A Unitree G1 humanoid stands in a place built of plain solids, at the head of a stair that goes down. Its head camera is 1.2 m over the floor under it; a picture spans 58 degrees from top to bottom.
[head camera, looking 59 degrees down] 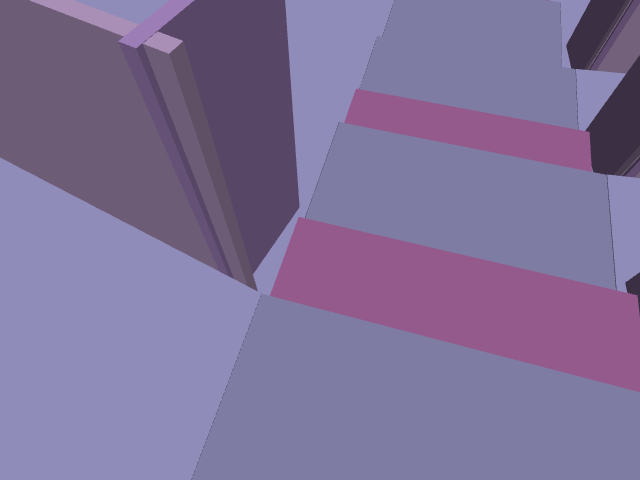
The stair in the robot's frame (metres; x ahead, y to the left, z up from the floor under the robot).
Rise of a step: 0.11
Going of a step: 0.49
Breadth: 1.16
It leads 16 degrees to the right of straight ahead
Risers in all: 5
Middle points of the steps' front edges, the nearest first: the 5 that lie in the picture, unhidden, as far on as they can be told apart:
0.38 -0.38 0.00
0.73 -0.48 -0.11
1.33 -0.65 -0.22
1.68 -0.74 -0.32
2.28 -0.91 -0.43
